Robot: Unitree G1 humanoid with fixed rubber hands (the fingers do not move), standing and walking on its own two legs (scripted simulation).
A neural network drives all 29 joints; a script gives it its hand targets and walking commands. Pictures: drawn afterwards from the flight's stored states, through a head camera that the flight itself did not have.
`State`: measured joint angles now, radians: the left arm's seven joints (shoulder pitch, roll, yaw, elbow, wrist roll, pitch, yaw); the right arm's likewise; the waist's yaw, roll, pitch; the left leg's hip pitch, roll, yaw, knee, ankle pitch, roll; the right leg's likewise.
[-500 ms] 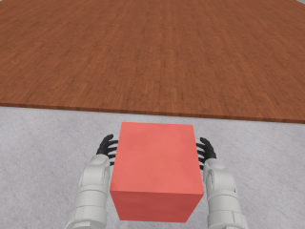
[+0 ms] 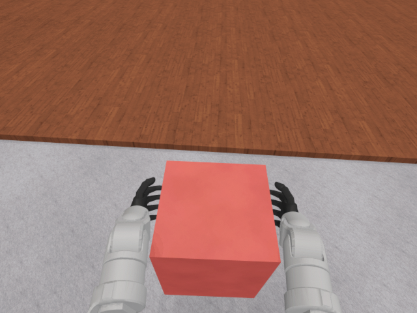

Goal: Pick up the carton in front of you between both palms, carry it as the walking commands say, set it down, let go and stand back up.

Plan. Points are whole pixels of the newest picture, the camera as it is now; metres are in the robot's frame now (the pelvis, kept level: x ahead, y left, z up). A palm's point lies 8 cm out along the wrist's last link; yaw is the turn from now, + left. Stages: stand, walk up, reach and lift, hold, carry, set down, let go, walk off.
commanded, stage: reach and lift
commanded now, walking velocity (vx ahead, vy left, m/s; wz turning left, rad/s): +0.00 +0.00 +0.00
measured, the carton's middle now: (212, 232) +0.30 +0.00 -0.04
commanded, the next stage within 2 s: hold in 0.36 s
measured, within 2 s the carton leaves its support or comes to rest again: neither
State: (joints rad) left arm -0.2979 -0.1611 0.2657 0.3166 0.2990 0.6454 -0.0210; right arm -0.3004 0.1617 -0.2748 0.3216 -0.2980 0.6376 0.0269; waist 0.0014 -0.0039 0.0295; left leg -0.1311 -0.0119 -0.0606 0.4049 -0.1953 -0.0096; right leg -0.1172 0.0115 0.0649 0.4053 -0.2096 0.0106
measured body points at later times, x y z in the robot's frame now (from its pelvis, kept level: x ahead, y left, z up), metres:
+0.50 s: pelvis +0.01 +0.00 +0.00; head -0.03 +0.00 +0.45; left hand +0.30 +0.15 +0.04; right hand +0.30 -0.15 +0.04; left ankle +0.02 +0.13 -0.74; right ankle +0.01 -0.13 -0.74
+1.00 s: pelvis -0.01 +0.00 +0.00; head -0.04 +0.00 +0.45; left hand +0.30 +0.15 +0.04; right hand +0.30 -0.15 +0.04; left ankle +0.02 +0.13 -0.74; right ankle +0.01 -0.13 -0.74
